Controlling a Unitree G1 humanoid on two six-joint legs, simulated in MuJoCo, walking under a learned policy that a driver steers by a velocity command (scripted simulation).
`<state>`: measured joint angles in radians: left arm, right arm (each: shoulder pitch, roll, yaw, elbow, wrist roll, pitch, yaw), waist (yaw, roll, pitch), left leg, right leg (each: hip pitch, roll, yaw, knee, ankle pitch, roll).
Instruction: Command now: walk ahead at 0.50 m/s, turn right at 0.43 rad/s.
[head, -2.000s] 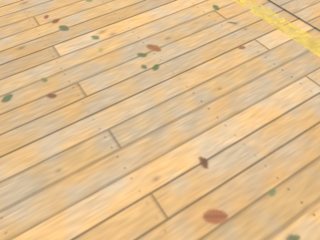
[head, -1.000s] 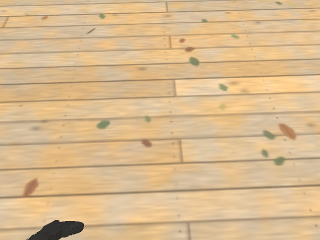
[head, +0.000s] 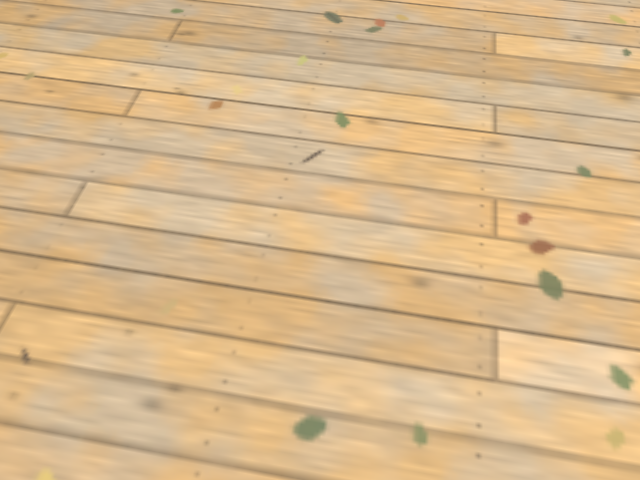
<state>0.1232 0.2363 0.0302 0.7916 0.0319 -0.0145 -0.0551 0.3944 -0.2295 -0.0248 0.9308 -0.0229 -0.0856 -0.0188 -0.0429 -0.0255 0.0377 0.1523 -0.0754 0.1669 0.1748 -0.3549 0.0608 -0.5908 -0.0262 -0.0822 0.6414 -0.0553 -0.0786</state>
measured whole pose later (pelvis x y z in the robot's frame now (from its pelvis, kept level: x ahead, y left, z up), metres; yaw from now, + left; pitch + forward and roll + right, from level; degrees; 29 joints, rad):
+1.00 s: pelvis +0.53 -0.09 +0.01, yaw -34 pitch +2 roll +1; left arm 0.06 0.26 0.03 0.70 0.04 0.00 -0.07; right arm 0.42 -0.25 -0.04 0.88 -0.02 -0.08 0.00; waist -0.07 -0.04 0.04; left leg 0.05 0.00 0.22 0.24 -0.31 0.00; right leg -0.61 -0.04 -0.03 0.70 -0.09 -0.06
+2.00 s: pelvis +0.84 -0.32 +0.01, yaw -10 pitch +2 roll -1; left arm 0.15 0.26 0.04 0.78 0.02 0.05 0.04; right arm 0.25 -0.28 -0.08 0.79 -0.02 0.04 0.00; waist -0.05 -0.01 0.05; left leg -0.34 -0.16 -0.12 0.42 -0.09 0.10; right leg -0.51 -0.03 0.09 0.89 -0.35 0.05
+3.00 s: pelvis +0.82 -0.33 +0.01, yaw +17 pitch -1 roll +0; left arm 0.26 0.27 0.04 0.84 0.01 0.07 0.01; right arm 0.17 -0.22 0.00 0.81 -0.03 0.02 -0.02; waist 0.02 -0.03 0.05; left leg -0.16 -0.08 -0.02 0.40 -0.22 0.08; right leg -0.28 -0.02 0.01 0.66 -0.38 0.01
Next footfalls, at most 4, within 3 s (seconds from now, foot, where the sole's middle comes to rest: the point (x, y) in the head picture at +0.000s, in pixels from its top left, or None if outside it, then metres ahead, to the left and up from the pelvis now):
0.06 right None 0.20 -0.08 -0.77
0.56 left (301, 455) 0.52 0.04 -0.77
1.08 right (449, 394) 0.64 -0.29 -0.77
1.60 left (428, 274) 0.96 -0.29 -0.77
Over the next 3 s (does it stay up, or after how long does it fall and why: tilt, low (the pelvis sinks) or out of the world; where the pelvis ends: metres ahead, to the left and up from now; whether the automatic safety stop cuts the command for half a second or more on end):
stays up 0.82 -0.33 0.01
